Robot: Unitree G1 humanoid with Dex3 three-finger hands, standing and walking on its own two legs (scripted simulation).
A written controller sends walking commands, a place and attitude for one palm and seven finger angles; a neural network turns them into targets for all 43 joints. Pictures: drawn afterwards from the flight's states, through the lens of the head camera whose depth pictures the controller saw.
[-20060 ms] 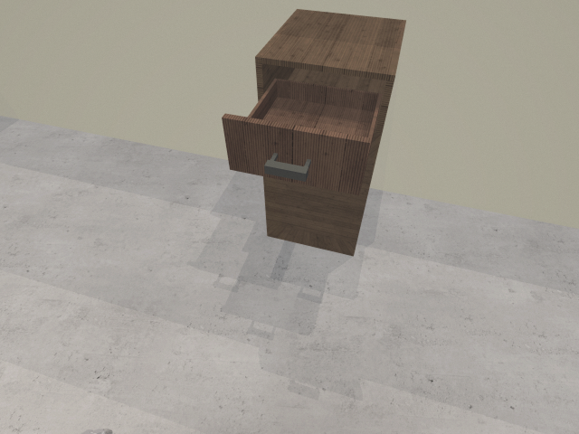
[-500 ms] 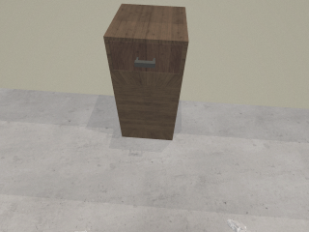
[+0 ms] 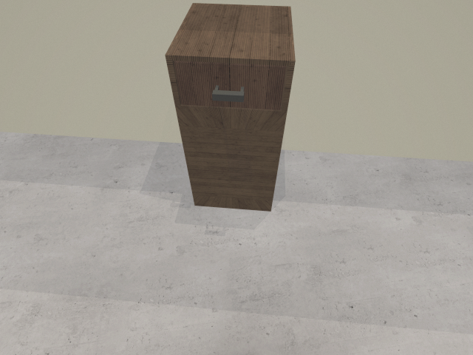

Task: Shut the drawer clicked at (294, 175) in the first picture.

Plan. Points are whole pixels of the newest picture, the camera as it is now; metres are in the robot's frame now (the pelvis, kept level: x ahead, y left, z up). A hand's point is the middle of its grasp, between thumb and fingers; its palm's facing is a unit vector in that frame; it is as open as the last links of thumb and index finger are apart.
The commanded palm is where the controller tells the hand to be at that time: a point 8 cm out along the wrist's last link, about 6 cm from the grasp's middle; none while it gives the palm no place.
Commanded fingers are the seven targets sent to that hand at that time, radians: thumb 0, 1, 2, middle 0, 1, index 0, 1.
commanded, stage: let the arm hang, fingers relaxed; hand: left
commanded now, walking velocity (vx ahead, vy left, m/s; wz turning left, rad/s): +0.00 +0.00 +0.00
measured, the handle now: (229, 92) +0.88 +0.08 -0.06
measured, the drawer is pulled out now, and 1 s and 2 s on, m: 0.00 0.00 0.00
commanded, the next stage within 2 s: look to check the result in 0.36 s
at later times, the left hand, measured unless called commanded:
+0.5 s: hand out of the picture -0.01 +0.14 -0.18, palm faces +0.05 -0.98 -0.17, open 7.4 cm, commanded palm none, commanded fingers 0.00 0.90 0.90 -0.20 -0.30 -0.20 -0.30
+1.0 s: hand out of the picture +0.01 +0.13 -0.17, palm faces +0.04 -0.98 -0.17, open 7.4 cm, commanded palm none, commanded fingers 0.00 0.90 0.90 -0.20 -0.30 -0.20 -0.30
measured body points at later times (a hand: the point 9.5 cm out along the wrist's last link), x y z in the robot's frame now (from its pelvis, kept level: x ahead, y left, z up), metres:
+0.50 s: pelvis +0.01 -0.01 +0.00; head +0.02 -0.02 +0.45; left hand -0.01 +0.19 -0.16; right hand -0.02 -0.21 -0.17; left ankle +0.04 +0.10 -0.74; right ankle +0.00 -0.12 -0.74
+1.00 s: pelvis +0.03 -0.03 +0.00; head +0.04 -0.03 +0.45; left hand +0.01 +0.18 -0.16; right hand +0.00 -0.23 -0.17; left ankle +0.05 +0.10 -0.74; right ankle +0.00 -0.12 -0.74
